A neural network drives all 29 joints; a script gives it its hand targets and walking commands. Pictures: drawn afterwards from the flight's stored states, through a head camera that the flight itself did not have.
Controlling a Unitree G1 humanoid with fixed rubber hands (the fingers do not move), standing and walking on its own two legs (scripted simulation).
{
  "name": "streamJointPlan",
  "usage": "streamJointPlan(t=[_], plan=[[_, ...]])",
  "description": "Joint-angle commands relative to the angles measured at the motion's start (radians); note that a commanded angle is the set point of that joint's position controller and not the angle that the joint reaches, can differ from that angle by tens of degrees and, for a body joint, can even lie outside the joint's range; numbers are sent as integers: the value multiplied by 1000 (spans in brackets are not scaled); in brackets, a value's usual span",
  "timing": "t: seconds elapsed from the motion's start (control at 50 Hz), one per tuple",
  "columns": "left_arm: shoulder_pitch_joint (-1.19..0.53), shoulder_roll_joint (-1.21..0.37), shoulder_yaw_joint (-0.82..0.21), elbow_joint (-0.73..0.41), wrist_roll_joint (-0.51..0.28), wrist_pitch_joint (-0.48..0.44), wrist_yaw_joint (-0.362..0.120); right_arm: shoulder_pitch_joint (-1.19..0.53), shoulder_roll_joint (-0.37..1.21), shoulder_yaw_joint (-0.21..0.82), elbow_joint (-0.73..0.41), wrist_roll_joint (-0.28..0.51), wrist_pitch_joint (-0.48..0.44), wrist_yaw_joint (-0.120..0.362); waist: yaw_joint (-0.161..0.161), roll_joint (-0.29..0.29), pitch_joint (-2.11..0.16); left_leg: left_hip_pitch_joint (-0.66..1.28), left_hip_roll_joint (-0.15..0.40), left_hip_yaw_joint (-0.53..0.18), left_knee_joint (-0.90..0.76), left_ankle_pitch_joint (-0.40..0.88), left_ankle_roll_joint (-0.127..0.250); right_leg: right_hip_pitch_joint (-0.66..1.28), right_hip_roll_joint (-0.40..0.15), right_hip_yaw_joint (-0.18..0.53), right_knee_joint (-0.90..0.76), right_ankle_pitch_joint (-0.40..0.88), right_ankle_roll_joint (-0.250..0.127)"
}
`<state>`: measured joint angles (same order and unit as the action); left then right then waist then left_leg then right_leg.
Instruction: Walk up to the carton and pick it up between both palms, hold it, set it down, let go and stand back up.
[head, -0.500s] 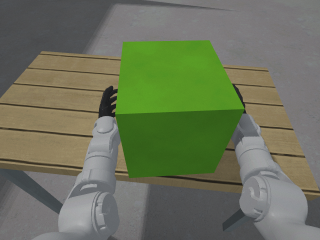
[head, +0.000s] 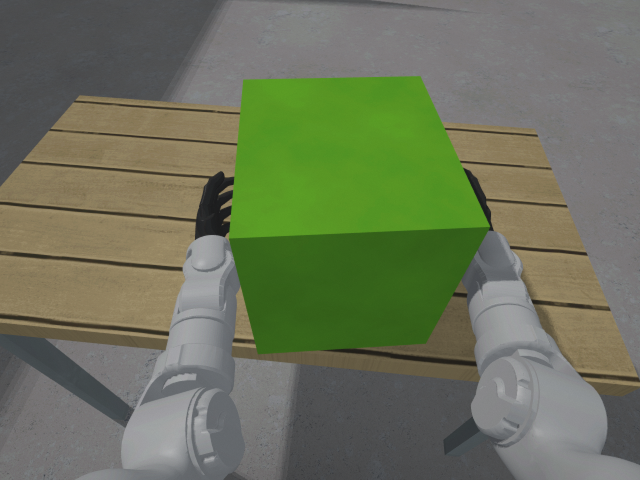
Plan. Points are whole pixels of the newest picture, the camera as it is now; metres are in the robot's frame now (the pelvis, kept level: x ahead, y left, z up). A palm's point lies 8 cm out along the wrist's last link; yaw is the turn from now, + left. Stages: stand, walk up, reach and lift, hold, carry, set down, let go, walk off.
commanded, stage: set down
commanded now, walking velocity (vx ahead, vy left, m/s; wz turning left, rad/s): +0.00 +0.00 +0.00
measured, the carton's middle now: (338, 216) +0.45 +0.05 +0.07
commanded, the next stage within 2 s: none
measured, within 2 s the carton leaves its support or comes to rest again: neither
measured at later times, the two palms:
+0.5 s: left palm (213, 237) +0.38 +0.20 +0.07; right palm (471, 230) +0.44 -0.12 +0.09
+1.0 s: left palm (218, 236) +0.39 +0.21 +0.05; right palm (471, 224) +0.47 -0.14 +0.06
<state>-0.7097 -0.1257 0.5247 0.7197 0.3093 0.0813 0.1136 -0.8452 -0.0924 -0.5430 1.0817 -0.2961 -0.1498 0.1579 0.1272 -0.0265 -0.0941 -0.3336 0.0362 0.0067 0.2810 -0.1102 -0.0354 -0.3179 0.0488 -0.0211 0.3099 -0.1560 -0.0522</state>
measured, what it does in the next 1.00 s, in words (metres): stands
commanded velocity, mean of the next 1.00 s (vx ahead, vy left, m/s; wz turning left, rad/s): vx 0.00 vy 0.00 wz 0.00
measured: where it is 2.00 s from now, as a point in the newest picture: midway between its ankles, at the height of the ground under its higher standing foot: outside the picture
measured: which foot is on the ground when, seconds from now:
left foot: down 0.00-1.00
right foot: down 0.00-1.00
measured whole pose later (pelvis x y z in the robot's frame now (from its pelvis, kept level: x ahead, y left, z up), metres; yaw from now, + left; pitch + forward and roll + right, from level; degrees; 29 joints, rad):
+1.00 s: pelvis -0.01 +0.00 -0.01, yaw -2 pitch +20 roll -2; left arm -0.83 0.04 0.13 0.93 -0.09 0.05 0.24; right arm -1.00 -0.35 0.03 1.30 0.28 -0.11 0.07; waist 0.22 0.02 -0.19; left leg -0.65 0.09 0.03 0.48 -0.17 -0.04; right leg -0.59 0.08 -0.04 0.40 -0.15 -0.06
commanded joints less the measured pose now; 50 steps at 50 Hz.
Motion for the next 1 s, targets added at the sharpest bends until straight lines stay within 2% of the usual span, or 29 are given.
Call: streamJointPlan(t=[0.0,0.04,0.1,0.14,0.16,0.2,0.22,0.28,0.32,0.38,0.42,0.46,0.5,0.52,0.54,0.56,0.58,0.62,0.64,0.68,0.7,0.72,0.76,0.82,0.86,0.88,0.94,0.96,0.98], plan=[[-539,-390,-272,-50,23,-9,-70,-553,415,169,-45,-63,-12,85,2,-28,-467,143,-23,119,1,164,29,247,-43,-52,2,251,87],[-518,-367,-258,-31,27,4,-71,-542,397,171,-41,-63,0,90,3,-47,-424,144,-24,118,-4,152,38,242,-42,-52,-3,216,88],[-488,-346,-253,-32,21,3,-70,-523,378,186,-46,-48,-3,84,5,-54,-440,136,-26,121,12,196,40,257,-41,-46,11,292,93],[-499,-333,-261,-45,20,-4,-64,-528,346,183,-52,-39,-10,82,2,-31,-464,162,-25,117,22,237,25,246,-34,-52,13,310,87],[-494,-350,-249,-40,33,-3,-67,-526,369,180,-49,-49,-5,83,1,-46,-433,170,-24,115,19,230,28,242,-33,-56,4,293,88],[-485,-369,-268,-67,28,0,-67,-501,361,168,-48,-57,-5,89,-9,-31,-457,191,-19,112,18,236,25,217,-30,-60,-1,276,81],[-487,-370,-259,-60,34,0,-67,-506,376,171,-50,-64,-2,90,6,-26,-443,197,-21,118,20,227,26,197,-32,-58,-9,234,79],[-473,-334,-254,-70,35,5,-61,-493,331,153,-58,-62,-3,86,3,-29,-451,211,-20,119,25,240,28,188,-28,-59,-6,233,78],[-474,-337,-229,-58,42,4,-65,-502,346,153,-55,-77,0,81,0,-56,-406,175,-27,123,13,203,41,218,-39,-52,-9,238,92],[-466,-334,-238,-58,46,10,-68,-488,333,140,-58,-76,4,89,-8,-25,-420,184,-25,118,14,203,30,215,-39,-54,-5,241,84],[-457,-255,-231,-76,28,0,-46,-489,228,141,-82,-47,-2,74,0,-21,-475,197,-26,124,32,249,24,209,-33,-49,5,284,82],[-457,-231,-210,-84,38,-1,-31,-494,191,148,-59,-36,2,63,5,-32,-422,220,-23,121,36,288,21,197,-23,-57,0,281,81],[-475,-227,-215,-81,29,-3,-27,-515,188,145,-64,-33,-3,57,12,-36,-425,202,-25,120,37,265,23,183,-28,-59,-7,250,83],[-467,-142,-220,-92,6,-9,-10,-502,75,137,-78,-10,-8,44,8,-22,-499,218,-24,125,50,300,14,181,-21,-52,7,289,81],[-465,-150,-201,-91,15,-11,-2,-511,92,141,-72,-8,-7,33,10,-39,-475,210,-25,125,52,295,20,180,-23,-51,1,287,85],[-474,-109,-202,-103,2,-17,10,-519,31,151,-75,6,-9,22,12,-40,-523,214,-24,124,60,321,16,181,-18,-48,13,318,86],[-493,-142,-213,-108,-1,-21,11,-535,75,174,-71,15,-6,15,12,-36,-499,195,-23,122,57,303,20,181,-21,-47,8,308,87],[-507,-50,-245,-94,-56,-34,36,-551,-30,199,-75,70,-10,-10,4,-38,-558,157,-24,119,70,290,15,187,-20,-33,22,344,86],[-518,-5,-251,-85,-83,-40,50,-572,-66,231,-93,113,-13,-23,20,-32,-579,136,-25,119,80,296,14,196,-18,-26,34,369,84],[-561,100,-306,-92,-162,-55,97,-623,-204,298,-96,227,-16,-57,33,9,-692,116,-23,108,115,326,-8,194,-6,-17,54,411,72],[-596,124,-336,-85,-199,-56,116,-652,-241,322,-72,279,-10,-70,26,24,-696,108,-19,100,125,307,-14,158,1,-18,55,380,65],[-617,129,-378,-74,-244,-58,134,-684,-275,357,-70,329,-8,-79,35,39,-740,111,-14,90,145,304,-25,116,8,-24,58,342,52],[-620,155,-421,-10,-314,-56,154,-706,-331,422,-9,415,9,-88,38,19,-762,123,-1,73,180,302,-30,45,21,-26,62,298,34],[-593,217,-417,2,-360,-61,157,-717,-420,493,-1,501,3,-101,62,-22,-853,117,-1,70,227,398,-41,77,32,-21,102,416,42],[-596,269,-392,42,-375,-71,144,-743,-464,522,7,540,-5,-107,75,-61,-854,64,-8,73,237,394,-41,123,30,-13,126,466,57],[-588,277,-392,19,-384,-82,139,-742,-475,539,-5,563,-17,-106,80,-62,-879,39,-8,73,239,415,-43,155,29,-10,144,520,63],[-574,312,-393,-54,-401,-95,126,-751,-533,578,-6,618,-36,-91,74,-71,-944,20,-6,69,259,485,-51,182,36,-13,185,644,74],[-566,321,-391,-54,-403,-90,120,-740,-548,578,18,621,-32,-87,62,-74,-921,14,-7,66,254,464,-48,173,35,-11,184,631,76],[-572,340,-381,-64,-411,-83,114,-748,-555,599,14,634,-22,-82,68,-98,-930,-11,-11,69,244,433,-39,193,31,-1,180,611,80]])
